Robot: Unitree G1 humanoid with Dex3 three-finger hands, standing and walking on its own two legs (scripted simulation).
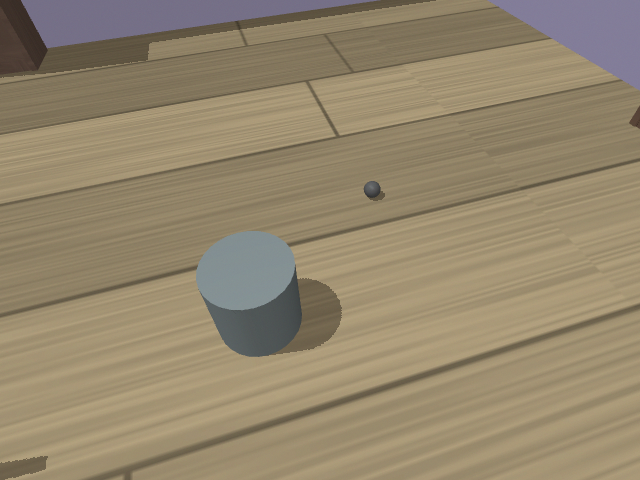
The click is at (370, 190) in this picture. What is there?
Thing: free ball
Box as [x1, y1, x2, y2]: [364, 181, 380, 197]
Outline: 369,181 364,186 364,192 366,195 373,197 378,194 380,188 376,182
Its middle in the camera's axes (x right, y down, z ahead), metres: +0.23 -0.23 +1.81
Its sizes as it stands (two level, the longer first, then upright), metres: 0.077 0.077 0.077
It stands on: the floor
